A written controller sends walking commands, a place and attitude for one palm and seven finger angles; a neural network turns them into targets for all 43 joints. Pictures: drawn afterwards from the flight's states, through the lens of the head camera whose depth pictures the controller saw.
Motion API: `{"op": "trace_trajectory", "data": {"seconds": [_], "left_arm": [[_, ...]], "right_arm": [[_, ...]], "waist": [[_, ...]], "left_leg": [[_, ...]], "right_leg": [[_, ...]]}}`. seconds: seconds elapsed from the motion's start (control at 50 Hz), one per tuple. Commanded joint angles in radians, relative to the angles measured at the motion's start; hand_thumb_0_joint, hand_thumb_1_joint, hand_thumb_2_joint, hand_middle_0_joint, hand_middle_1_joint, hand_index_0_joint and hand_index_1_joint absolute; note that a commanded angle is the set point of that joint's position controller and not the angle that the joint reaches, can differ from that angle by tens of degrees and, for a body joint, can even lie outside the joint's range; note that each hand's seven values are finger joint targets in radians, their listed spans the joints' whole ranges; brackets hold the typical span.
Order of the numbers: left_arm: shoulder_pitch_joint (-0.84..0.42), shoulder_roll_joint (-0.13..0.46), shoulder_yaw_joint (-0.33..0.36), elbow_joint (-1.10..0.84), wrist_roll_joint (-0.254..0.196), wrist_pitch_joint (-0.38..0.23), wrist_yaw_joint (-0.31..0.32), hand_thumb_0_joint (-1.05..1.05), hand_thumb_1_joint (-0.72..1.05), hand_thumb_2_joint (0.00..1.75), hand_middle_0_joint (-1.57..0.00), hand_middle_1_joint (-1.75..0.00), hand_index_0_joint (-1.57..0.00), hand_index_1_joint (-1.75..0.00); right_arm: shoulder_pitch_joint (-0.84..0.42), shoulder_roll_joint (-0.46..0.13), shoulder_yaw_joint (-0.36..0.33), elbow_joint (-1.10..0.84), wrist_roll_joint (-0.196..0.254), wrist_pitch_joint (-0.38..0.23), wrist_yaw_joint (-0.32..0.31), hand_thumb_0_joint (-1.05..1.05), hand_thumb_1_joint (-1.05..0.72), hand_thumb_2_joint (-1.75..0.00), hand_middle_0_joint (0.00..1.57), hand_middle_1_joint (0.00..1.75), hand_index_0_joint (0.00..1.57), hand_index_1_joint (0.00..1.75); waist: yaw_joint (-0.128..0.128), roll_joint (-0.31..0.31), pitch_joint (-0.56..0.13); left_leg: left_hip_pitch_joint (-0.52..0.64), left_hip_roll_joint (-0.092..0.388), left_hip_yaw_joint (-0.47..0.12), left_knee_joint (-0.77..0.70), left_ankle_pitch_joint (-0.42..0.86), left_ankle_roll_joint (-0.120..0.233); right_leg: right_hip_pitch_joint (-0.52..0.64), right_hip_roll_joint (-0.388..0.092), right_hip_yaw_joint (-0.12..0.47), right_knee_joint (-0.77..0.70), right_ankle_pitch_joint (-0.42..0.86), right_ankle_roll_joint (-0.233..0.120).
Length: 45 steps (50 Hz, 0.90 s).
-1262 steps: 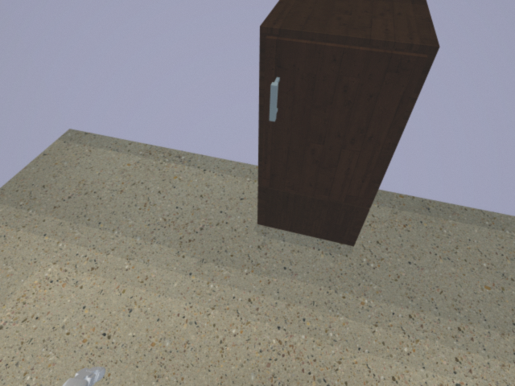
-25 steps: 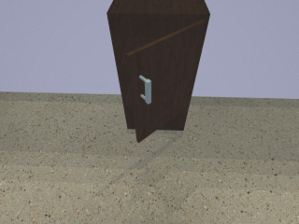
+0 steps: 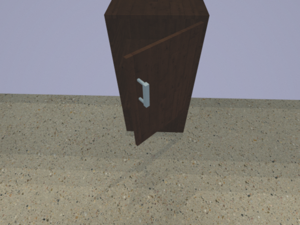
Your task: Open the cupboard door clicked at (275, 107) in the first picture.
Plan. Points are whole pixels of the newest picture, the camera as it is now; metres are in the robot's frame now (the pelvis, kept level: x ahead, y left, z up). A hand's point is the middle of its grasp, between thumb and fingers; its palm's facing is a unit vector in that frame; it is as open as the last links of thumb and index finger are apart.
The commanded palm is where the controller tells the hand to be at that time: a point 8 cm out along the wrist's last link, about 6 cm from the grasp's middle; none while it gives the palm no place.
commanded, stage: walk to a spot facing it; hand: left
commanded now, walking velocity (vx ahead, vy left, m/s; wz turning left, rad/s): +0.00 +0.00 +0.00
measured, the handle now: (143, 93) +0.61 +0.07 -0.05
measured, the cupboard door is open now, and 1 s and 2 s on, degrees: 43 43 43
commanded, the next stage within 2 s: none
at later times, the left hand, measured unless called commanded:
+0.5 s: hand out of the picture +0.06 +0.18 -0.18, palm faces -0.08 -0.97 -0.24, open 7.4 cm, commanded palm none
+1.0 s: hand out of the picture +0.11 +0.12 -0.15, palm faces -0.31 -0.91 -0.29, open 7.4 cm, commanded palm none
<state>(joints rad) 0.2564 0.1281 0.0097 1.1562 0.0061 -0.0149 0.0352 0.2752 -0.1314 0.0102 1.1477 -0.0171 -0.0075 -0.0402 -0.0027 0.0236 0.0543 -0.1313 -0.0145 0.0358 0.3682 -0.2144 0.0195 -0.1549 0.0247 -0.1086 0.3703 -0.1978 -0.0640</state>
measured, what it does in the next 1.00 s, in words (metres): lifts its left foot, turning right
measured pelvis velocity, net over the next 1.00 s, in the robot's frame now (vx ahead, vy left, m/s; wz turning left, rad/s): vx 0.00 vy -0.06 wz -0.43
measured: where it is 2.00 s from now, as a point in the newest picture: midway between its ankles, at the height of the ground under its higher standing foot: outside the picture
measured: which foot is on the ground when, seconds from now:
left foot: down 0.00-0.62, up 0.64-1.00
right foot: down 0.00-1.00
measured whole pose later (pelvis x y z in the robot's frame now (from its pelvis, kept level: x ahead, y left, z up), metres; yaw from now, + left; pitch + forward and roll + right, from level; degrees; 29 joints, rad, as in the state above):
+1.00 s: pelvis +0.00 -0.06 +0.00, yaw -25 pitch +2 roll +3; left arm 0.25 0.18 0.07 0.94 0.02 0.03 0.01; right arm 0.03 -0.24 -0.06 0.89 -0.01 0.06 -0.04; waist 0.05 0.01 0.10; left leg -0.48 0.02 -0.06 1.02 -0.37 -0.06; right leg -0.24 0.14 0.19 0.41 -0.18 -0.11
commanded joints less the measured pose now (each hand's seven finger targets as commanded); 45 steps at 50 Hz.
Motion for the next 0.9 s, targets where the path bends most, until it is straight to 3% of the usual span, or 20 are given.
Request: {"op": "trace_trajectory", "data": {"seconds": [0.0, 0.08, 0.24, 0.34, 0.42, 0.46, 0.5, 0.54, 0.56, 0.58, 0.6, 0.62, 0.64, 0.66, 0.68, 0.7, 0.74, 0.78, 0.84, 0.88], "left_arm": [[0.067, 0.102, 0.014, -0.024, -0.001, -0.010, 0.006, 0.00, 0.90, 0.90, -0.20, -0.30, -0.20, -0.30], [0.064, 0.106, 0.014, -0.023, -0.001, -0.008, 0.005, 0.00, 0.90, 0.90, -0.20, -0.30, -0.20, -0.30], [0.025, 0.150, 0.065, -0.082, 0.010, 0.026, -0.005, 0.00, 0.90, 0.90, -0.20, -0.30, -0.20, -0.30], [-0.005, 0.160, 0.086, -0.134, 0.014, 0.040, -0.018, 0.00, 0.90, 0.90, -0.20, -0.30, -0.20, -0.30], [-0.033, 0.152, 0.091, -0.178, 0.017, 0.048, -0.032, 0.00, 0.90, 0.90, -0.20, -0.30, -0.20, -0.30], [-0.060, 0.139, 0.094, -0.204, 0.019, 0.055, -0.039, 0.00, 0.90, 0.90, -0.20, -0.30, -0.20, -0.30], [-0.087, 0.137, 0.097, -0.231, 0.021, 0.062, -0.047, 0.00, 0.90, 0.90, -0.20, -0.30, -0.20, -0.30], [-0.050, 0.131, 0.095, -0.232, 0.019, 0.055, -0.052, 0.00, 0.90, 0.90, -0.20, -0.30, -0.20, -0.30], [-0.012, 0.135, 0.098, -0.223, 0.018, 0.052, -0.053, 0.00, 0.90, 0.90, -0.20, -0.30, -0.20, -0.30], [0.049, 0.170, 0.108, -0.209, 0.022, 0.047, -0.051, 0.00, 0.90, 0.90, -0.20, -0.30, -0.20, -0.30], [0.094, 0.286, 0.129, -0.202, 0.035, 0.034, -0.032, 0.00, 0.90, 0.90, -0.20, -0.30, -0.20, -0.30], [0.113, 0.317, 0.129, -0.198, 0.015, 0.036, -0.020, 0.00, 0.90, 0.90, -0.20, -0.30, -0.20, -0.30], [0.081, 0.316, 0.130, -0.211, 0.011, 0.036, -0.014, 0.00, 0.90, 0.90, -0.20, -0.30, -0.20, -0.30], [0.030, 0.272, 0.124, -0.234, 0.013, 0.038, -0.009, 0.00, 0.90, 0.90, -0.20, -0.30, -0.20, -0.30], [-0.016, 0.266, 0.122, -0.254, 0.014, 0.038, -0.008, 0.00, 0.90, 0.90, -0.20, -0.30, -0.20, -0.30], [-0.025, 0.260, 0.116, -0.266, 0.012, 0.032, -0.008, 0.00, 0.90, 0.90, -0.20, -0.30, -0.20, -0.30], [-0.003, 0.257, 0.116, -0.264, 0.013, 0.022, -0.006, 0.00, 0.90, 0.90, -0.20, -0.30, -0.20, -0.30], [0.022, 0.261, 0.114, -0.264, 0.010, 0.022, -0.005, 0.00, 0.90, 0.90, -0.20, -0.30, -0.20, -0.30], [0.047, 0.257, 0.115, -0.261, 0.012, 0.024, -0.005, 0.00, 0.90, 0.90, -0.20, -0.30, -0.20, -0.30], [0.064, 0.253, 0.118, -0.267, 0.012, 0.028, -0.007, 0.00, 0.90, 0.90, -0.20, -0.30, -0.20, -0.30]], "right_arm": [[0.086, -0.085, -0.009, -0.010, -0.003, -0.003, -0.005, 0.00, -0.90, -0.90, 0.20, 0.30, 0.20, 0.30], [0.082, -0.085, -0.008, -0.008, -0.004, -0.001, -0.004, 0.00, -0.90, -0.90, 0.20, 0.30, 0.20, 0.30], [0.072, -0.119, -0.046, -0.054, -0.003, 0.026, -0.021, 0.00, -0.90, -0.90, 0.20, 0.30, 0.20, 0.30], [0.050, -0.145, -0.066, -0.104, -0.004, 0.028, -0.025, 0.00, -0.90, -0.90, 0.20, 0.30, 0.20, 0.30], [0.029, -0.197, -0.084, -0.145, -0.010, 0.026, -0.028, 0.00, -0.90, -0.90, 0.20, 0.30, 0.20, 0.30], [0.027, -0.223, -0.092, -0.158, -0.017, 0.019, -0.027, 0.00, -0.90, -0.90, 0.20, 0.30, 0.20, 0.30], [0.012, -0.235, -0.090, -0.179, -0.025, 0.014, -0.025, 0.00, -0.90, -0.90, 0.20, 0.30, 0.20, 0.30], [-0.038, -0.241, -0.092, -0.205, -0.025, 0.011, -0.022, 0.00, -0.90, -0.90, 0.20, 0.30, 0.20, 0.30], [-0.062, -0.254, -0.094, -0.216, -0.023, 0.015, -0.020, 0.00, -0.90, -0.90, 0.20, 0.30, 0.20, 0.30], [-0.092, -0.253, -0.097, -0.231, -0.014, 0.021, -0.018, 0.00, -0.90, -0.90, 0.20, 0.30, 0.20, 0.30], [-0.091, -0.183, -0.091, -0.266, 0.003, 0.027, -0.013, 0.00, -0.90, -0.90, 0.20, 0.30, 0.20, 0.30], [-0.135, -0.198, -0.091, -0.289, 0.002, 0.040, -0.006, 0.00, -0.90, -0.90, 0.20, 0.30, 0.20, 0.30], [-0.107, -0.198, -0.094, -0.289, 0.003, 0.046, 0.000, 0.00, -0.90, -0.90, 0.20, 0.30, 0.20, 0.30], [-0.150, -0.197, -0.096, -0.273, 0.001, 0.051, 0.000, 0.00, -0.90, -0.90, 0.20, 0.30, 0.20, 0.30], [-0.157, -0.193, -0.096, -0.277, 0.002, 0.050, 0.003, 0.00, -0.90, -0.90, 0.20, 0.30, 0.20, 0.30], [-0.159, -0.189, -0.093, -0.280, 0.001, 0.050, 0.008, 0.00, -0.90, -0.90, 0.20, 0.30, 0.20, 0.30], [-0.154, -0.172, -0.090, -0.278, 0.003, 0.049, 0.010, 0.00, -0.90, -0.90, 0.20, 0.30, 0.20, 0.30], [-0.164, -0.166, -0.087, -0.285, 0.005, 0.053, 0.008, 0.00, -0.90, -0.90, 0.20, 0.30, 0.20, 0.30], [-0.190, -0.180, -0.091, -0.302, 0.007, 0.054, 0.001, 0.00, -0.90, -0.90, 0.20, 0.30, 0.20, 0.30], [-0.219, -0.189, -0.091, -0.313, 0.008, 0.055, -0.002, 0.00, -0.90, -0.90, 0.20, 0.30, 0.20, 0.30]], "waist": [[-0.002, -0.023, 0.025], [-0.002, -0.010, 0.033], [-0.010, -0.048, -0.014], [-0.009, -0.007, -0.030], [-0.007, 0.091, -0.017], [-0.005, 0.158, -0.010], [-0.005, 0.158, 0.003], [0.026, 0.099, -0.032], [0.049, 0.063, -0.046], [0.086, -0.047, -0.044], [0.090, -0.394, -0.071], [0.105, -0.373, -0.038], [0.073, -0.278, -0.044], [0.061, -0.212, -0.017], [0.039, -0.163, -0.010], [0.034, -0.103, -0.032], [0.030, -0.047, -0.108], [0.035, -0.065, -0.132], [0.045, -0.152, -0.130], [0.052, -0.165, -0.109]], "left_leg": [[-0.050, 0.107, -0.093, -0.065, 0.120, 0.015], [-0.053, 0.105, -0.092, -0.068, 0.094, 0.013], [-0.050, 0.131, -0.005, 0.052, 0.030, 0.005], [-0.050, 0.176, -0.014, 0.059, -0.003, 0.020], [-0.031, 0.287, -0.097, -0.010, -0.015, 0.071], [-0.024, 0.403, -0.163, -0.071, 0.093, 0.142], [-0.011, 0.434, -0.151, -0.061, 0.243, 0.175], [-0.015, 0.405, -0.055, 0.041, 0.362, 0.136], [-0.042, 0.364, -0.001, 0.118, 0.349, 0.094], [-0.124, 0.280, 0.063, 0.275, 0.230, 0.030], [-0.334, 0.104, 0.153, 0.526, -0.188, -0.049], [-0.408, 0.039, 0.037, 0.709, -0.431, -0.059], [-0.415, 0.071, -0.031, 0.781, -0.379, -0.054], [-0.439, 0.080, -0.061, 0.810, -0.322, -0.053], [-0.448, 0.089, -0.073, 0.817, -0.267, -0.059], [-0.434, 0.086, -0.073, 0.806, -0.227, -0.065], [-0.422, 0.073, -0.067, 0.762, -0.181, -0.075], [-0.431, 0.062, -0.069, 0.735, -0.156, -0.081], [-0.462, 0.054, -0.084, 0.703, -0.144, -0.086], [-0.471, 0.049, -0.093, 0.696, -0.144, -0.087]], "right_leg": [[0.017, -0.139, 0.140, -0.078, 0.091, 0.007], [0.007, -0.139, 0.146, -0.088, 0.053, 0.007], [-0.058, -0.147, 0.228, -0.006, 0.160, -0.019], [-0.117, -0.112, 0.255, 0.067, 0.164, -0.017], [-0.217, -0.038, 0.202, 0.233, 0.086, 0.007], [-0.265, -0.007, 0.128, 0.432, -0.210, 0.030], [-0.301, -0.030, 0.127, 0.520, -0.332, 0.038], [-0.210, -0.048, 0.115, 0.410, -0.271, 0.036], [-0.127, -0.042, 0.097, 0.296, -0.167, 0.038], [-0.022, -0.052, 0.152, 0.117, 0.066, 0.030], [0.098, -0.278, 0.533, -0.057, 0.320, -0.032], [0.075, -0.358, 0.651, -0.071, 0.502, -0.099], [0.055, -0.361, 0.604, -0.060, 0.368, -0.150], [0.004, -0.301, 0.607, -0.069, 0.247, -0.142], [-0.001, -0.279, 0.587, -0.056, 0.211, -0.144], [0.005, -0.257, 0.555, -0.047, 0.233, -0.140], [0.086, -0.217, 0.515, -0.015, 0.343, -0.103], [0.123, -0.194, 0.498, -0.013, 0.380, -0.076], [0.174, -0.172, 0.510, -0.013, 0.422, -0.038], [0.156, -0.169, 0.535, -0.023, 0.417, -0.037]]}}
